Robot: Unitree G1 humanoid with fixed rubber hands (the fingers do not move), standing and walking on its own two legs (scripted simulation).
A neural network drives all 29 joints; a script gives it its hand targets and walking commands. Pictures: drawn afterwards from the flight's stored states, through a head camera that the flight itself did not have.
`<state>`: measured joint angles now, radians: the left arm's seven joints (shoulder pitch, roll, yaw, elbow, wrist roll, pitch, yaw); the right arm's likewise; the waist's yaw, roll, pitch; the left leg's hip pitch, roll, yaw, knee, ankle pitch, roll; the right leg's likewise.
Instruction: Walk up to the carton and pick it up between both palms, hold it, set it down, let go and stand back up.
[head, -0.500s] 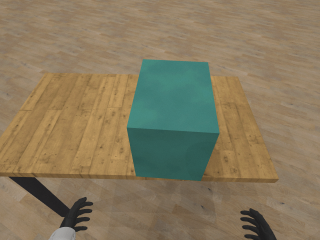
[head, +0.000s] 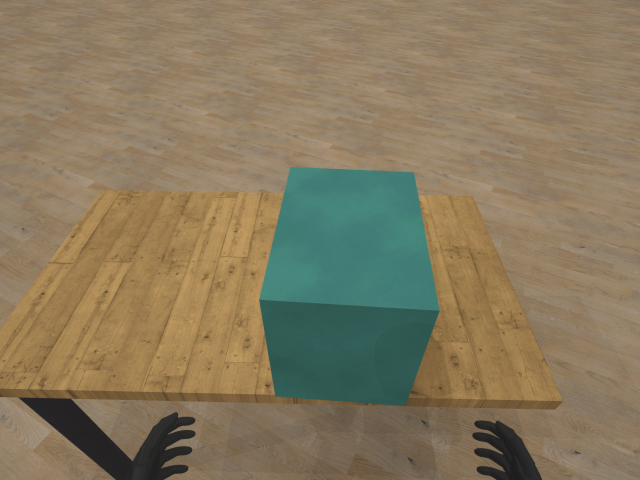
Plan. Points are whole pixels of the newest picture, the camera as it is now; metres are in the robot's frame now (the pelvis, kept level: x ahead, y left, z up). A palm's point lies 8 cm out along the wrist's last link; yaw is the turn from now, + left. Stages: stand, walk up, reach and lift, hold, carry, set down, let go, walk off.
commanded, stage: reach and lift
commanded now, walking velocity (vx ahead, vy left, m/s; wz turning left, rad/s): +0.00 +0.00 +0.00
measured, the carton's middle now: (345, 282) +0.45 -0.01 -0.01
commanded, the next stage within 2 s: none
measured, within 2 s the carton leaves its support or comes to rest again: neither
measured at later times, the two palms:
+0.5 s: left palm (145, 473) +0.16 +0.23 -0.03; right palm (514, 472) +0.18 -0.20 -0.03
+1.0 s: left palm (168, 408) +0.23 +0.21 +0.01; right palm (503, 412) +0.24 -0.19 +0.01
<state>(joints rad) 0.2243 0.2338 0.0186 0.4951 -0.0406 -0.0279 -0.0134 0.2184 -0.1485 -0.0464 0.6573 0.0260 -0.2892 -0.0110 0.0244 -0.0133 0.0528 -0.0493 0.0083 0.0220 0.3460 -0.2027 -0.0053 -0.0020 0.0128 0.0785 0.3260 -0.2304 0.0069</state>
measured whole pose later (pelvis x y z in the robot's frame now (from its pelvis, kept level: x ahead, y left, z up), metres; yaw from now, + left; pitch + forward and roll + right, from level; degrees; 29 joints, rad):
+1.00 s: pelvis +0.00 +0.00 +0.00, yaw +1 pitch -5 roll +0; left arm 0.10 0.25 -0.06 0.39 -0.18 -0.20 -0.04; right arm 0.12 -0.11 0.01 0.43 0.16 -0.28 -0.11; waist 0.02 -0.01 0.05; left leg -0.07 0.01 0.00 0.38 -0.22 -0.01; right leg 0.00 0.02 0.06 0.34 -0.25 0.00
